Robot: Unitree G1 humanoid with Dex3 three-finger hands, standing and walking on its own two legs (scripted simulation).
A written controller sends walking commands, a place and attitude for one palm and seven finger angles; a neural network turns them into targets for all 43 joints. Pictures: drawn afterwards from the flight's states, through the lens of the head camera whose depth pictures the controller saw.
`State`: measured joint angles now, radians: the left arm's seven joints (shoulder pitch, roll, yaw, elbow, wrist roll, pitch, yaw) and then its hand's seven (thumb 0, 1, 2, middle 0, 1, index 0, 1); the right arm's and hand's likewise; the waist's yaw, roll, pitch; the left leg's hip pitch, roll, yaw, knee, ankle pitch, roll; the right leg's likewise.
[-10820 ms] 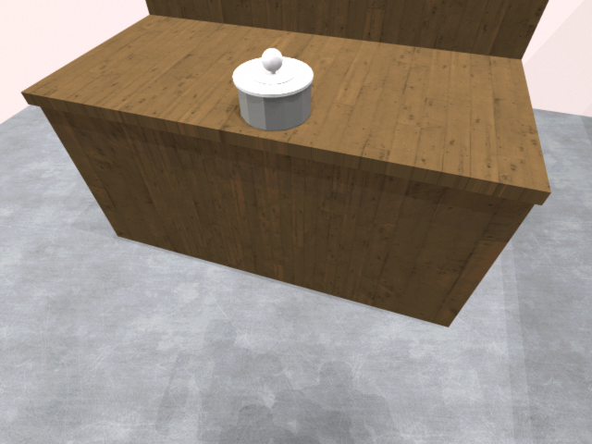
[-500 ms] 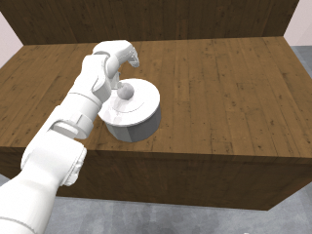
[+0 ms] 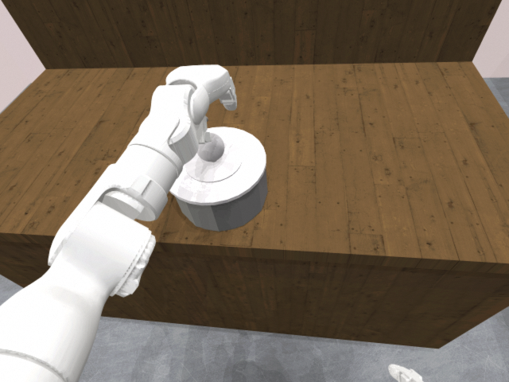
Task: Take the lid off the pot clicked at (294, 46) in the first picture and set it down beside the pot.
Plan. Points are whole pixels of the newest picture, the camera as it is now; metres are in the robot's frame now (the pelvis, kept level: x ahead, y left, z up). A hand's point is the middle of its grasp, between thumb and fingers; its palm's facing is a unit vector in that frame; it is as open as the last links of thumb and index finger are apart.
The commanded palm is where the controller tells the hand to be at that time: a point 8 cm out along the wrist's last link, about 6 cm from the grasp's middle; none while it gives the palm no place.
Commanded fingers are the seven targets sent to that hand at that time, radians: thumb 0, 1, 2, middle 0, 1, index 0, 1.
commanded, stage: lower the open fingers around the knob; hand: left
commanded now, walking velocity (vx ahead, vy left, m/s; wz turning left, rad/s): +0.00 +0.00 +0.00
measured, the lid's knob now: (210, 147) +0.51 +0.07 +0.09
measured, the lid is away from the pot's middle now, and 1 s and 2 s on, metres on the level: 0.00 0.00 0.01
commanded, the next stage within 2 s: close the fingers and squeeze the knob in 1.14 s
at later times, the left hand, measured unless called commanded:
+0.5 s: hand (207, 140) +0.47 +0.07 +0.14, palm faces -0.31 +0.02 -0.95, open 10.2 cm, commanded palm +0.46 +0.07 +0.19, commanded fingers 0.00 -0.30 1.42 -0.83 -0.08 -0.83 -0.08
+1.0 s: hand (212, 149) +0.48 +0.06 +0.11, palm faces -0.33 +0.00 -0.94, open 10.2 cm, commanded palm +0.47 +0.07 +0.17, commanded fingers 0.00 -0.30 1.42 -0.83 -0.08 -0.83 -0.08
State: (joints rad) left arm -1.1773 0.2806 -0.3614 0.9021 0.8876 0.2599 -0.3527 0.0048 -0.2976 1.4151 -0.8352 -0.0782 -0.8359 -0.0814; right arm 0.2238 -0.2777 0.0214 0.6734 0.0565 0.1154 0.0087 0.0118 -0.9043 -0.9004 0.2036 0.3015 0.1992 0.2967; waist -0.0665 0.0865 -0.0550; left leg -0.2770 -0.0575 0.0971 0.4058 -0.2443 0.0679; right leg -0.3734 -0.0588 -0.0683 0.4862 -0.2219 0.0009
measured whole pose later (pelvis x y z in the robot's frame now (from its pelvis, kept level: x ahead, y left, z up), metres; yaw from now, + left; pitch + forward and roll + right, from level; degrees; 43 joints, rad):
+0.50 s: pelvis +0.00 +0.00 +0.00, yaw -1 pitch +6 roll +1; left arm -1.10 0.28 -0.35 0.92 0.88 0.21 -0.31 0.00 -0.30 1.42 -0.83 -0.08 -0.84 -0.08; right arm 0.24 -0.28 0.01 0.68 0.06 0.10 -0.01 0.01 -0.90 -0.90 0.20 0.30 0.20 0.30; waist -0.08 0.08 -0.05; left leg -0.28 -0.05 0.10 0.41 -0.24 0.07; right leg -0.38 -0.05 -0.06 0.48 -0.21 0.00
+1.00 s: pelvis +0.01 +0.00 +0.00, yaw -1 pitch +8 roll +1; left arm -1.05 0.28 -0.33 0.95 0.89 0.18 -0.24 0.00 -0.30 1.42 -0.82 -0.07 -0.83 -0.08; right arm 0.28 -0.28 0.00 0.70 0.05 0.11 0.00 0.01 -0.90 -0.90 0.20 0.30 0.20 0.30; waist -0.09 0.09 -0.06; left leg -0.31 -0.04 0.11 0.42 -0.26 0.07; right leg -0.41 -0.04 -0.05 0.48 -0.22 0.00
